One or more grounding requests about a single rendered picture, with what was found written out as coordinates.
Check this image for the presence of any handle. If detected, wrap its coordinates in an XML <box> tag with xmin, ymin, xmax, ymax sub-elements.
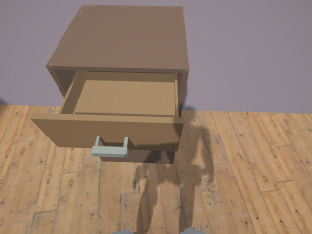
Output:
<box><xmin>91</xmin><ymin>136</ymin><xmax>129</xmax><ymax>158</ymax></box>

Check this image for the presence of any cabinet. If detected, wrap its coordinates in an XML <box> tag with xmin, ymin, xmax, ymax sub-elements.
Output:
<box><xmin>46</xmin><ymin>4</ymin><xmax>189</xmax><ymax>164</ymax></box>

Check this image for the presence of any drawer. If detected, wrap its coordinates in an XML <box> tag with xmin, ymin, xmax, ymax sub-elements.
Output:
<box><xmin>30</xmin><ymin>70</ymin><xmax>184</xmax><ymax>152</ymax></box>

